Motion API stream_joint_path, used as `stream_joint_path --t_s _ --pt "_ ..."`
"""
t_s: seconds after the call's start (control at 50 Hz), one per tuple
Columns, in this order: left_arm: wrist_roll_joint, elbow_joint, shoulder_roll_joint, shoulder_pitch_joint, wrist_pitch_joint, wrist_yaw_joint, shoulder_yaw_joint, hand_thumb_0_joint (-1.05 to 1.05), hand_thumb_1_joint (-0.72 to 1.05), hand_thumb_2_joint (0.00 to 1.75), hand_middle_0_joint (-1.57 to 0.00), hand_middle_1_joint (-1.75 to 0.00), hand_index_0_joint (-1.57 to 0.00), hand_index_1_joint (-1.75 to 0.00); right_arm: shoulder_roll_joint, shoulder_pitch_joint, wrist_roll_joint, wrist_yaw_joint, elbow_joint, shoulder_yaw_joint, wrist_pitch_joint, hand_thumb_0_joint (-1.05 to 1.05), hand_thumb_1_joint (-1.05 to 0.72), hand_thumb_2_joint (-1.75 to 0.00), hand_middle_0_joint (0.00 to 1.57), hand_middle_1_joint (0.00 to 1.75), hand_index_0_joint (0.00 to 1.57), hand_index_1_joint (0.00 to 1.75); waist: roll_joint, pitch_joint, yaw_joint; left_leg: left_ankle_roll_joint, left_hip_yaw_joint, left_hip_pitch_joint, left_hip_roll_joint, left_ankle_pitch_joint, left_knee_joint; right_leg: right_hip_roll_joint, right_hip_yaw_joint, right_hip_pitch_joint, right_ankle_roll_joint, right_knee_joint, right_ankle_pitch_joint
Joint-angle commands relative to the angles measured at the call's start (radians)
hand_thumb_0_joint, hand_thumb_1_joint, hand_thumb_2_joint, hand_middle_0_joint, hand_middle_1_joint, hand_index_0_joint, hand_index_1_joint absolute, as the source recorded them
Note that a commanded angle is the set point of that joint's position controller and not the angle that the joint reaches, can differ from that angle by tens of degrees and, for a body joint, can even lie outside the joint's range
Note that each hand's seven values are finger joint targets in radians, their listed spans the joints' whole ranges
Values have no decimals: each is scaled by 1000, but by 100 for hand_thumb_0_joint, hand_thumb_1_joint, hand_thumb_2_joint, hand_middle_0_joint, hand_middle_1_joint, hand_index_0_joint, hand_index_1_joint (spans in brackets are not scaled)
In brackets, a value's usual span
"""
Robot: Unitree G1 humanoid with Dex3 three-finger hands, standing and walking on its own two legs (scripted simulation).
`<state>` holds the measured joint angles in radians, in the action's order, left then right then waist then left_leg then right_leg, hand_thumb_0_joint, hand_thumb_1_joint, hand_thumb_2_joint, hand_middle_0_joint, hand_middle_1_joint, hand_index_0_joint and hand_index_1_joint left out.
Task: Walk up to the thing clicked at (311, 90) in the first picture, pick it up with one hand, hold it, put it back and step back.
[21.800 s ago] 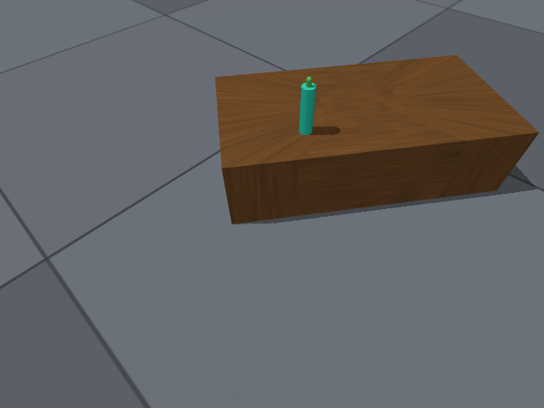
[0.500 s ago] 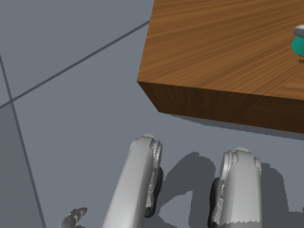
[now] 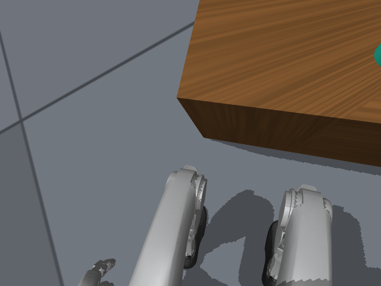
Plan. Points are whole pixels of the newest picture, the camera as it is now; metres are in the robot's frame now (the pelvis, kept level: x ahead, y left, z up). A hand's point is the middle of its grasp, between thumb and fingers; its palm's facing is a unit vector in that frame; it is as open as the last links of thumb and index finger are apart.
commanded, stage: withdraw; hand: right
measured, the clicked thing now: out of the picture +0.57 -0.26 +0.06
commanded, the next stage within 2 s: rise in 0.06 s
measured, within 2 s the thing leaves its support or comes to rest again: neither
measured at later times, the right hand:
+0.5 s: hand out of the picture +0.55 -0.41 +0.18, palm faces +0.50 +0.80 -0.33, open 17.2 cm
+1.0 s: hand out of the picture +0.40 -0.34 +0.21, palm faces +0.35 +0.87 -0.35, open 17.2 cm
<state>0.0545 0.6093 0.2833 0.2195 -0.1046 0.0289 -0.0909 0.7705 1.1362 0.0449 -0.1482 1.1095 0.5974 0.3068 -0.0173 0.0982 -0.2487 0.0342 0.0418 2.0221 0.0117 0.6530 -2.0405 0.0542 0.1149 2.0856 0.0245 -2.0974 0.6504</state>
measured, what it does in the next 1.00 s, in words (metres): rises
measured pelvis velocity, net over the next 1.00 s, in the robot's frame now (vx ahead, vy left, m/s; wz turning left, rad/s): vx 0.08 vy -0.02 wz -0.07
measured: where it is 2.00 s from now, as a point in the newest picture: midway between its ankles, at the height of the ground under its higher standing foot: (230, 257)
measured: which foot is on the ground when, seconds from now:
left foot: down 0.00-1.00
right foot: down 0.00-1.00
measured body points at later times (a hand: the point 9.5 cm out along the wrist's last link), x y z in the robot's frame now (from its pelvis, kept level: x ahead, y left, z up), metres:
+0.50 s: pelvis +0.03 -0.01 +0.14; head +0.24 -0.07 +0.53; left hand +0.07 +0.26 +0.03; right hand +0.52 -0.45 +0.21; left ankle +0.10 +0.13 -0.39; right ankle +0.08 -0.13 -0.39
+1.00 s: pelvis +0.08 -0.02 +0.29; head +0.17 -0.07 +0.73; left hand +0.17 +0.23 +0.18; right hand +0.38 -0.38 +0.24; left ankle +0.09 +0.13 -0.39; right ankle +0.08 -0.13 -0.39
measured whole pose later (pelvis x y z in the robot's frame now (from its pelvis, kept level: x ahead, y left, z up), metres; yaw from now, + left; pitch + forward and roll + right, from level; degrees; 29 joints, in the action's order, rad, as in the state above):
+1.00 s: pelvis +0.08 -0.02 +0.29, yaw -4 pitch +17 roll +5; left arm -0.04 0.61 0.23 0.31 -0.11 -0.05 -0.04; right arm 0.43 0.28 0.02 0.13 0.77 0.30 0.00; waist 0.00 0.10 -0.09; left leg 0.03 0.04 0.77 0.01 0.43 -0.91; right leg 0.08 0.04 0.85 0.00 -1.03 0.48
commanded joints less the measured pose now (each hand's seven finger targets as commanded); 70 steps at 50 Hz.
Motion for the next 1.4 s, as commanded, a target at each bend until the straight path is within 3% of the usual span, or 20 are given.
stream_joint_path --t_s 0.0,0.06,0.12,0.16,0.18,0.22,0.34,0.44,0.58,0.76,0.86,0.9,0.94,1.0,1.06,1.1,1.12,1.16,1.26,1.38 --pt "-11 -10 256 231 5 -33 98 0 89 87 -19 -29 -20 -28 444 480 -25 -20 -237 41 39 0 61 -6 4 7 5 7 -292 792 14 -54 24 -486 16 -172 316 -1 -54 -588 -49 317 -136" --pt "-23 -5 257 230 15 -38 95 0 89 88 -19 -29 -20 -29 507 481 -19 -51 -238 53 21 0 61 -6 3 6 4 6 -329 782 32 -59 28 -483 15 -159 353 -1 -42 -661 -45 378 -140" --pt "-29 9 254 235 28 -35 91 0 89 87 -19 -29 -20 -28 358 327 -36 -105 -32 -21 -13 0 61 -7 2 6 4 6 -218 616 -16 -55 41 -462 20 -182 390 3 -33 -601 -58 376 -160" --pt "-33 5 236 230 39 -29 66 0 86 90 -20 -30 -19 -31 378 326 -53 -127 -36 -11 -8 0 53 -8 5 5 6 5 -207 581 -9 -55 37 -485 20 -197 413 2 -35 -582 -65 381 -169" --pt "-33 -6 214 217 8 -15 66 0 87 89 -20 -30 -20 -31 546 265 107 -68 50 -5 -68 0 47 -8 5 6 6 6 -227 613 78 -59 20 -502 28 -185 443 3 -49 -665 -56 442 -185" --pt "-34 -30 227 237 -18 11 78 0 88 89 -20 -30 -20 -31 462 361 104 -6 -38 -41 -94 0 52 -7 5 6 6 6 -266 652 44 -60 24 -525 24 -217 462 7 -29 -747 -50 481 -220" --pt "-42 -31 222 252 -48 28 83 0 89 88 -19 -29 -20 -29 647 417 158 95 -243 -3 -135 0 50 -7 5 6 6 6 -366 866 101 -51 12 -711 30 -327 578 20 -37 -1054 -38 568 -409" --pt "-37 6 220 248 -50 13 100 0 89 90 -20 -29 -20 -29 547 280 157 170 -92 -24 -155 0 46 -11 6 7 6 7 -292 644 77 -46 17 -788 36 -338 713 22 -44 -1058 -35 692 -372" --pt "-49 -10 199 243 -41 -1 97 0 89 90 -20 -29 -20 -29 371 31 114 196 -1 -79 -190 0 44 -12 6 7 6 7 -234 530 88 -53 29 -899 45 -393 866 31 -25 -1229 -31 846 -471" --pt "-85 -60 168 225 -26 -32 132 0 89 90 -20 -30 -20 -29 145 -363 19 228 -404 -177 -236 0 51 -8 6 6 6 6 -246 557 155 -63 34 -1185 42 -526 1045 26 -35 -1506 -16 1058 -638" --pt "-95 -54 147 188 -3 -79 123 0 89 90 -20 -29 -20 -29 81 -480 -13 288 -521 -191 -237 0 53 -7 5 6 5 6 -267 407 183 -68 31 -1267 30 -468 1145 23 -31 -1596 1 1206 -571" --pt "-90 -57 128 180 13 -96 119 0 89 90 -20 -30 -20 -29 -62 -603 -29 294 -493 -260 -243 0 49 -9 6 6 6 6 -230 333 176 -69 33 -1310 29 -462 1181 18 -39 -1596 3 1255 -534" --pt "-88 -67 124 157 27 -112 122 0 89 90 -20 -30 -20 -29 -40 -588 -37 310 -613 -245 -238 0 49 -9 6 6 6 6 -261 363 201 -72 27 -1365 21 -481 1209 10 -56 -1653 1 1268 -568" --pt "-87 -73 96 146 49 -120 122 0 89 90 -20 -29 -20 -29 -263 -800 -57 298 -562 -378 -266 0 49 -9 6 6 6 6 -163 262 174 -67 37 -1399 21 -525 1242 6 -71 -1656 -3 1291 -624" --pt "-92 -99 104 112 64 -132 135 0 89 90 -20 -29 -20 -29 -257 -872 -60 303 -628 -383 -283 0 50 -9 6 6 6 6 -109 281 200 -64 36 -1488 14 -554 1276 -4 -91 -1676 -12 1316 -623" --pt "-97 -122 87 79 75 -133 129 0 87 84 -22 -31 -22 -30 -352 -965 -72 293 -672 -464 -303 0 56 -1 0 5 2 5 -79 225 195 -60 41 -1510 14 -535 1298 -7 -99 -1672 -15 1341 -583" --pt "-80 -125 66 75 96 -131 124 0 89 90 -20 -30 -20 -29 -386 -1051 -61 300 -750 -436 -319 0 48 -9 7 8 7 8 -54 183 203 -54 36 -1509 14 -534 1291 -16 -99 -1578 -28 1313 -551" --pt "-84 -123 58 56 115 -131 126 0 86 86 -21 -29 -20 -30 -378 -1165 -58 315 -806 -424 -344 0 32 -24 15 16 15 16 2 182 216 -44 35 -1533 11 -512 1301 -20 -104 -1559 -38 1310 -515" --pt "-89 -195 41 -16 147 -142 120 0 89 90 -20 -29 -20 -29 -435 -1382 -62 319 -1110 -482 -388 0 45 -11 6 7 6 7 -36 150 229 -38 24 -1520 7 -424 1313 -30 -117 -1554 -36 1316 -415" --pt "-84 -240 51 -28 181 -178 123 0 86 86 -21 -29 -19 -30 -412 -1499 -65 269 -1315 -509 -478 0 51 -2 13 14 14 14 -37 140 183 -28 10 -1472 1 -406 1306 -39 -113 -1535 -44 1276 -369"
